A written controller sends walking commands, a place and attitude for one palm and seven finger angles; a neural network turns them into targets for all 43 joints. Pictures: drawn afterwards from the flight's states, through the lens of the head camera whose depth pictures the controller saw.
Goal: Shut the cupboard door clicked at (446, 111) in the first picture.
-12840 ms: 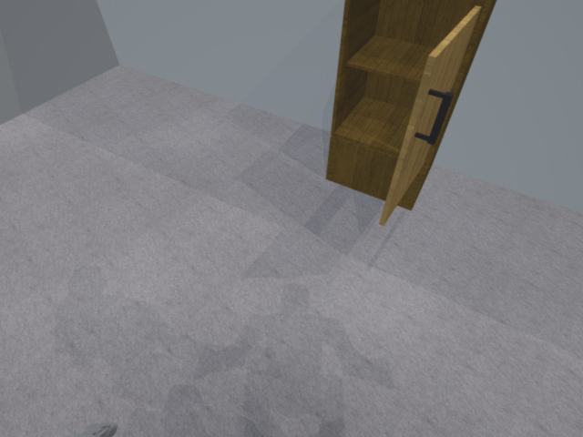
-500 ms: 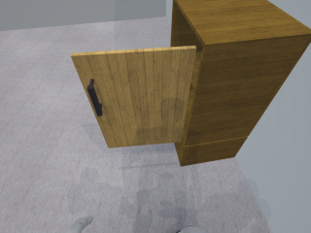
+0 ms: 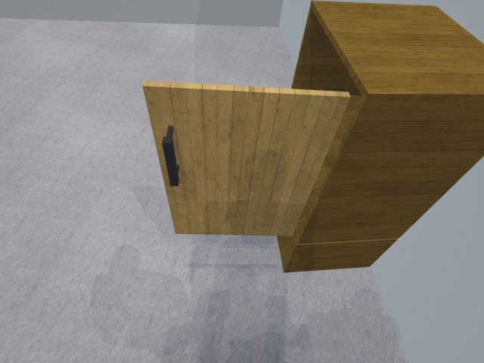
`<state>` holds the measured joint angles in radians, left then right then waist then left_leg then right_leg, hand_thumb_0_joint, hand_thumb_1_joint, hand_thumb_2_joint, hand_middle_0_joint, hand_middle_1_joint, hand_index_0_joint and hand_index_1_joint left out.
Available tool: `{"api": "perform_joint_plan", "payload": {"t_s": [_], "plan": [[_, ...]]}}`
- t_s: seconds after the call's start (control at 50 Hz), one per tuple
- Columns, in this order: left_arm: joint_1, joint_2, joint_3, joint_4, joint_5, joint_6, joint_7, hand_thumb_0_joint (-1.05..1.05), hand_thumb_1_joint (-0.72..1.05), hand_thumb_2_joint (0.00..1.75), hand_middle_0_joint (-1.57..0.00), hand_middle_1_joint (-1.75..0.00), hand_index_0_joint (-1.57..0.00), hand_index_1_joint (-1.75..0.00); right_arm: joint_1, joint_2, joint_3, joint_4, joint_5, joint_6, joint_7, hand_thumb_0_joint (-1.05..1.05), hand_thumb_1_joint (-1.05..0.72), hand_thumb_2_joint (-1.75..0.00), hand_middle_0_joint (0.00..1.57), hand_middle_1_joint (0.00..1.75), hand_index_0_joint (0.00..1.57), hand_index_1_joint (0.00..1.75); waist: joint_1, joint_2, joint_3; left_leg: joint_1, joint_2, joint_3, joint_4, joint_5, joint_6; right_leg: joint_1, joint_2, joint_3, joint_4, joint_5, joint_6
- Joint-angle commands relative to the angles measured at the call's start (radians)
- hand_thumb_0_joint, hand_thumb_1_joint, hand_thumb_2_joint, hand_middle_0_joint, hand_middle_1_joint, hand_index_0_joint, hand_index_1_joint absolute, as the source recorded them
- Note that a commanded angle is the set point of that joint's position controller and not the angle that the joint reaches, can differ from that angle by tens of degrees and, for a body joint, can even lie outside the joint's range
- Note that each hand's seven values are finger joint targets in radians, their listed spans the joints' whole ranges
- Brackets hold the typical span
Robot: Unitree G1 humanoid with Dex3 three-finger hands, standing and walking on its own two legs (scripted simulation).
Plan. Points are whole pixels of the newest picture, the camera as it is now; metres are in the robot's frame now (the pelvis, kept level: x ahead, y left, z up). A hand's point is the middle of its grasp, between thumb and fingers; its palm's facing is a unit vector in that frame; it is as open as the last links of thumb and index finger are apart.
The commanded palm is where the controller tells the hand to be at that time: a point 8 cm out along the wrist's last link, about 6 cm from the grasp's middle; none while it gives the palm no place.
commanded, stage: come to a stop and stand still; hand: left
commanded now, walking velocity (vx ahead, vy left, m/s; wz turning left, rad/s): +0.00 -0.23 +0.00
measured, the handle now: (172, 157) +0.53 +0.21 -0.04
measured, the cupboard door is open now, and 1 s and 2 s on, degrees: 85 85 85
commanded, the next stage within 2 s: look again from close up in 1.46 s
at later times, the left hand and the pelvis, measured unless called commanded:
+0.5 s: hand out of the picture -0.01 +0.13 -0.16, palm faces +0.02 -0.98 -0.22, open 7.3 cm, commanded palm none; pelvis -0.04 -0.05 +0.01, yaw +0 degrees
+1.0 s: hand out of the picture -0.05 +0.07 -0.17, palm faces +0.08 -0.99 -0.13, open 7.3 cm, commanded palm none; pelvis -0.02 -0.07 +0.01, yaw +0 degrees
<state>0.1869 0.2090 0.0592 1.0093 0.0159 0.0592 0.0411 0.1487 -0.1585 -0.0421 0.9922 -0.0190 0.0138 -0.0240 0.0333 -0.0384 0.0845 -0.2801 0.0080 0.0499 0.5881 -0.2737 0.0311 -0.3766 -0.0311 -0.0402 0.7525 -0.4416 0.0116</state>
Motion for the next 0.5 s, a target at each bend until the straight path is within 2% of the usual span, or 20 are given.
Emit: {"api": "perform_joint_plan", "payload": {"t_s": [0.0, 0.04, 0.08, 0.14, 0.22, 0.26, 0.3, 0.32, 0.34, 0.36, 0.38, 0.4, 0.42, 0.44, 0.46, 0.48], "plan": [[0.096, 0.069, 0.020, -0.020, 0.004, -0.013, -0.011, 0.00, 0.90, 0.90, -0.20, -0.30, -0.20, -0.30, 0.013, -0.154, -0.014, -0.051, -0.005, -0.015, -0.026, 0.00, -0.90, -0.90, 0.20, 0.30, 0.20, 0.30, -0.003, 0.163, -0.062, 0.031, 0.286, -0.251, -0.315, 0.352, 0.122, -0.069, 0.024, 0.108, 0.314, -0.005, 0.016], [0.112, 0.078, 0.020, -0.003, 0.003, -0.015, -0.020, 0.00, 0.90, 0.90, -0.20, -0.30, -0.20, -0.30, 0.027, -0.151, -0.013, -0.045, 0.001, -0.020, -0.029, 0.00, -0.90, -0.90, 0.20, 0.30, 0.20, 0.30, -0.013, 0.148, -0.095, 0.112, 0.272, -0.201, -0.308, 0.399, 0.112, -0.091, 0.016, 0.099, 0.323, 0.037, 0.032], [0.107, 0.077, 0.020, -0.009, 0.004, -0.010, -0.022, 0.00, 0.90, 0.90, -0.20, -0.30, -0.20, -0.30, 0.071, -0.163, -0.021, -0.030, 0.001, -0.018, -0.032, 0.00, -0.90, -0.90, 0.20, 0.30, 0.20, 0.30, -0.036, 0.155, -0.126, 0.183, 0.288, -0.208, -0.305, 0.400, 0.120, -0.106, 0.013, 0.097, 0.312, 0.031, 0.044], [0.065, 0.068, 0.016, -0.019, 0.005, -0.009, -0.027, 0.00, 0.90, 0.90, -0.20, -0.30, -0.20, -0.30, 0.124, -0.162, -0.027, -0.008, 0.000, -0.017, -0.033, 0.00, -0.90, -0.90, 0.20, 0.30, 0.20, 0.30, -0.067, 0.169, -0.107, 0.218, 0.294, -0.228, -0.312, 0.382, 0.127, -0.096, 0.002, 0.076, 0.222, 0.000, 0.044], [0.056, 0.037, 0.003, -0.011, 0.003, -0.008, -0.031, 0.00, 0.90, 0.90, -0.20, -0.30, -0.20, -0.30, 0.143, -0.174, -0.036, 0.011, -0.004, -0.009, -0.027, 0.00, -0.90, -0.90, 0.20, 0.30, 0.20, 0.30, -0.081, 0.208, -0.113, 0.223, 0.279, -0.237, -0.337, 0.230, 0.125, -0.034, -0.004, 0.040, 0.072, -0.043, 0.034], [0.054, 0.022, -0.008, -0.003, 0.000, -0.015, -0.030, 0.00, 0.90, 0.90, -0.20, -0.30, -0.20, -0.30, 0.142, -0.178, -0.037, 0.021, -0.005, -0.008, -0.021, 0.00, -0.90, -0.90, 0.20, 0.30, 0.20, 0.30, -0.081, 0.223, -0.110, 0.186, 0.271, -0.247, -0.343, 0.175, 0.123, 0.028, -0.002, 0.026, -0.032, -0.053, 0.023], [0.105, 0.012, -0.014, 0.025, -0.004, -0.021, -0.026, 0.00, 0.90, 0.90, -0.20, -0.30, -0.20, -0.30, 0.128, -0.178, -0.039, 0.030, -0.004, -0.006, -0.016, 0.00, -0.90, -0.90, 0.20, 0.30, 0.20, 0.30, -0.060, 0.220, -0.124, 0.158, 0.248, -0.239, -0.339, 0.112, 0.107, 0.098, 0.012, 0.003, -0.152, -0.002, 0.010], [0.138, 0.009, -0.015, 0.043, -0.004, -0.024, -0.024, 0.00, 0.90, 0.90, -0.20, -0.30, -0.20, -0.30, 0.124, -0.173, -0.040, 0.034, -0.002, -0.005, -0.014, 0.00, -0.90, -0.90, 0.20, 0.30, 0.20, 0.30, -0.044, 0.214, -0.119, 0.110, 0.231, -0.225, -0.330, 0.058, 0.090, 0.164, 0.014, -0.011, -0.236, 0.073, 0.005], [0.160, 0.017, -0.018, 0.057, -0.003, -0.032, -0.021, 0.00, 0.90, 0.90, -0.20, -0.30, -0.20, -0.30, 0.121, -0.157, -0.036, 0.042, 0.004, -0.005, -0.012, 0.00, -0.90, -0.90, 0.20, 0.30, 0.20, 0.30, -0.029, 0.185, -0.104, 0.054, 0.201, -0.202, -0.303, 0.040, 0.063, 0.244, 0.013, -0.017, -0.368, 0.171, 0.003], [0.189, 0.038, -0.017, 0.070, -0.001, -0.041, -0.015, 0.00, 0.90, 0.90, -0.20, -0.30, -0.20, -0.30, 0.125, -0.125, -0.031, 0.047, 0.009, -0.004, -0.007, 0.00, -0.90, -0.90, 0.20, 0.30, 0.20, 0.30, -0.018, 0.126, -0.090, -0.007, 0.152, -0.151, -0.256, -0.009, 0.019, 0.312, -0.025, 0.023, -0.456, 0.212, -0.006], [0.168, 0.076, -0.018, 0.071, 0.002, -0.049, -0.010, 0.00, 0.90, 0.90, -0.20, -0.30, -0.20, -0.30, 0.134, -0.075, -0.020, 0.046, 0.016, -0.003, -0.004, 0.00, -0.90, -0.90, 0.20, 0.30, 0.20, 0.30, -0.033, 0.005, -0.053, -0.067, 0.084, -0.082, -0.180, -0.055, -0.030, 0.288, -0.136, 0.157, -0.508, 0.128, -0.049], [0.126, 0.109, -0.019, 0.060, -0.002, -0.052, -0.009, 0.00, 0.90, 0.90, -0.20, -0.30, -0.20, -0.30, 0.129, -0.041, -0.003, 0.042, 0.015, 0.000, 0.003, 0.00, -0.90, -0.90, 0.20, 0.30, 0.20, 0.30, -0.046, -0.060, -0.029, -0.024, 0.040, -0.039, -0.141, -0.065, -0.050, 0.169, -0.218, 0.214, -0.567, 0.017, -0.087], [0.094, 0.122, -0.015, 0.052, -0.005, -0.059, -0.009, 0.00, 0.90, 0.90, -0.20, -0.30, -0.20, -0.30, 0.114, -0.043, -0.001, 0.044, 0.004, 0.009, 0.005, 0.00, -0.90, -0.90, 0.20, 0.30, 0.20, 0.30, -0.038, -0.178, 0.011, 0.013, 0.037, -0.034, -0.098, -0.048, -0.050, 0.047, -0.222, 0.247, -0.619, -0.097, -0.103], [0.065, 0.102, -0.017, 0.048, -0.003, -0.056, -0.006, 0.00, 0.90, 0.90, -0.20, -0.30, -0.20, -0.30, 0.123, -0.048, -0.003, 0.055, -0.001, 0.017, 0.005, 0.00, -0.90, -0.90, 0.20, 0.30, 0.20, 0.30, -0.044, -0.233, 0.075, 0.025, 0.043, -0.039, -0.058, -0.033, -0.044, -0.024, -0.205, 0.237, -0.643, -0.147, -0.106], [0.052, 0.076, -0.024, 0.049, -0.005, -0.056, -0.005, 0.00, 0.90, 0.90, -0.20, -0.30, -0.20, -0.30, 0.157, -0.048, 0.001, 0.077, -0.003, 0.014, 0.003, 0.00, -0.90, -0.90, 0.20, 0.30, 0.20, 0.30, -0.057, -0.187, 0.103, 0.039, 0.049, -0.045, -0.051, 0.021, -0.040, -0.036, -0.185, 0.214, -0.620, -0.089, -0.109], [0.053, 0.058, -0.028, 0.052, -0.008, -0.059, -0.005, 0.00, 0.90, 0.90, -0.20, -0.30, -0.20, -0.30, 0.200, -0.037, 0.004, 0.099, -0.002, 0.008, 0.002, 0.00, -0.90, -0.90, 0.20, 0.30, 0.20, 0.30, -0.068, -0.141, 0.082, 0.066, 0.051, -0.044, -0.071, 0.070, -0.039, -0.014, -0.162, 0.175, -0.580, -0.021, -0.103]]}}
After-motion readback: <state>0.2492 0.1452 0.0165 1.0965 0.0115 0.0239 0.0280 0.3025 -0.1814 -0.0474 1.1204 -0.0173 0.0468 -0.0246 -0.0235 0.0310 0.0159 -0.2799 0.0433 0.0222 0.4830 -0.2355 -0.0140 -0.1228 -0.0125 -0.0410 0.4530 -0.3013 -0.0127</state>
